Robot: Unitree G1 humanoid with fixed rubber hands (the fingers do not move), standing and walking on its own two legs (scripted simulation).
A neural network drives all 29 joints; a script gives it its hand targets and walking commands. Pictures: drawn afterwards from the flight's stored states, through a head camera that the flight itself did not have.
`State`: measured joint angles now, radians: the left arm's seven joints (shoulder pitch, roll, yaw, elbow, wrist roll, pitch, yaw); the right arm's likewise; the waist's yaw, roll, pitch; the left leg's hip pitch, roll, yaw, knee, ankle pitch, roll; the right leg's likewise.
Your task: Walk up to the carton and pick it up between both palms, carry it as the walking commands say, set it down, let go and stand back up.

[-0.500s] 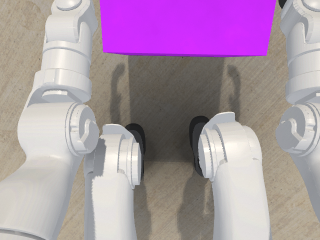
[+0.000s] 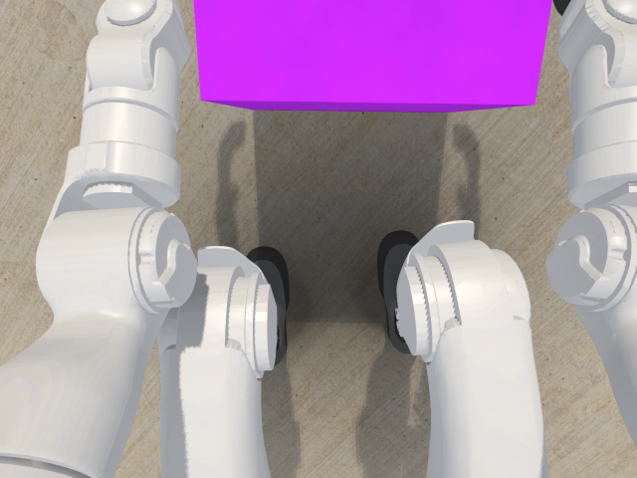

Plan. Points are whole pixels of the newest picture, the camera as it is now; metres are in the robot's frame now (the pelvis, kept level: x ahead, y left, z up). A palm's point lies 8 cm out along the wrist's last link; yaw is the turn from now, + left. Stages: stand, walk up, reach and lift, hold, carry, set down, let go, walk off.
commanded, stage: set down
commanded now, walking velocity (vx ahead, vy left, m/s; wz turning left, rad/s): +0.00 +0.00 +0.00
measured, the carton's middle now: out of the picture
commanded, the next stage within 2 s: none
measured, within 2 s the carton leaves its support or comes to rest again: neither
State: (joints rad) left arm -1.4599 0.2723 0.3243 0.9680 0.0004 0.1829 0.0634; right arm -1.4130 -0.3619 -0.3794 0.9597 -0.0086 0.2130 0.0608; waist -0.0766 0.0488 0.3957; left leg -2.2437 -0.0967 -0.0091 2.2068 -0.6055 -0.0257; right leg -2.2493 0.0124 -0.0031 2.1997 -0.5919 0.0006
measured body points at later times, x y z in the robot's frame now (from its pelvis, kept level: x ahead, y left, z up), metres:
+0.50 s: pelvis +0.00 +0.00 +0.00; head +0.38 -0.03 +0.21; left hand +0.56 +0.12 -0.21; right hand +0.52 -0.26 -0.21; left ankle +0.10 +0.11 -0.34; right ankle +0.11 -0.12 -0.34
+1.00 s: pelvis -0.01 +0.00 +0.04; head +0.36 -0.04 +0.27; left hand +0.58 +0.12 -0.12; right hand +0.54 -0.28 -0.12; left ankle +0.10 +0.11 -0.34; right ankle +0.11 -0.12 -0.34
